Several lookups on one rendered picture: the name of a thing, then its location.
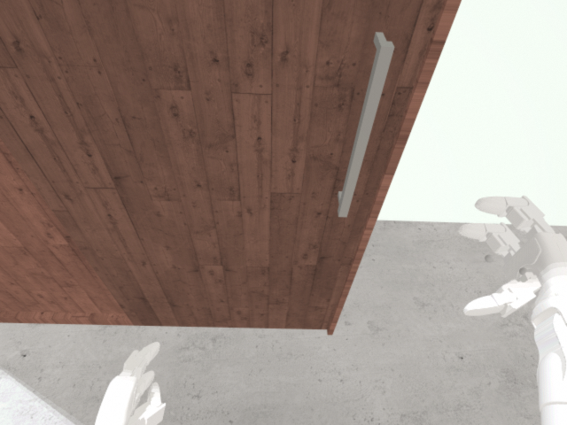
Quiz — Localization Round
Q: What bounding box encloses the right robot forearm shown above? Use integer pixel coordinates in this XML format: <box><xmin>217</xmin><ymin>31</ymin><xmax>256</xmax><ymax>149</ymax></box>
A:
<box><xmin>528</xmin><ymin>295</ymin><xmax>567</xmax><ymax>425</ymax></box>

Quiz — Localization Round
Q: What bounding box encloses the robot right hand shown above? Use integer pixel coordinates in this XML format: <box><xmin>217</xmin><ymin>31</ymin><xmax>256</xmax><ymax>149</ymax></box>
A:
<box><xmin>457</xmin><ymin>196</ymin><xmax>567</xmax><ymax>318</ymax></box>

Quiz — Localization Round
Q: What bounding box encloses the handle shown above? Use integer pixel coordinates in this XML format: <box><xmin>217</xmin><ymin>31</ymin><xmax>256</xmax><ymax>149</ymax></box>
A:
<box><xmin>338</xmin><ymin>32</ymin><xmax>394</xmax><ymax>217</ymax></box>

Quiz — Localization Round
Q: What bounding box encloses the robot left hand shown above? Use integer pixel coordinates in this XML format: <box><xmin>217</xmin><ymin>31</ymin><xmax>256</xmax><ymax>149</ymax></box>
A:
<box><xmin>95</xmin><ymin>342</ymin><xmax>166</xmax><ymax>425</ymax></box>

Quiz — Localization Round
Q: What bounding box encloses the wardrobe door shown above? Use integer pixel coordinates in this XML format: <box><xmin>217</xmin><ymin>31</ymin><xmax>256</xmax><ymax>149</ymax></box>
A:
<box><xmin>0</xmin><ymin>138</ymin><xmax>124</xmax><ymax>313</ymax></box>
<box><xmin>0</xmin><ymin>0</ymin><xmax>444</xmax><ymax>329</ymax></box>

